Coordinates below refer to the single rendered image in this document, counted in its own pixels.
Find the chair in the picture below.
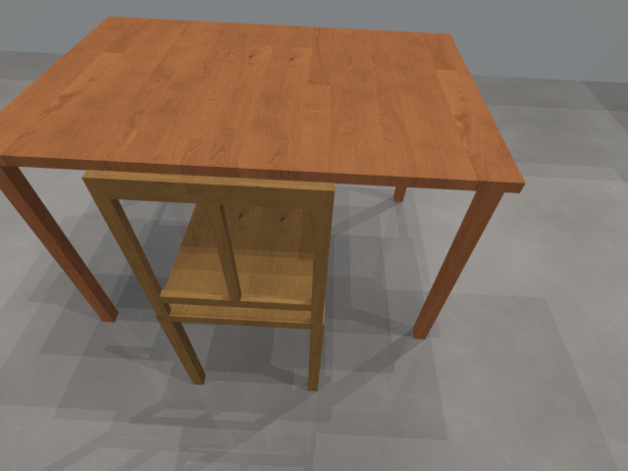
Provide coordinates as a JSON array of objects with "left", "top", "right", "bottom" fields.
[{"left": 81, "top": 170, "right": 335, "bottom": 392}]

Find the table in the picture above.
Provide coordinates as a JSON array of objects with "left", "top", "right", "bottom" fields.
[{"left": 0, "top": 17, "right": 525, "bottom": 340}]

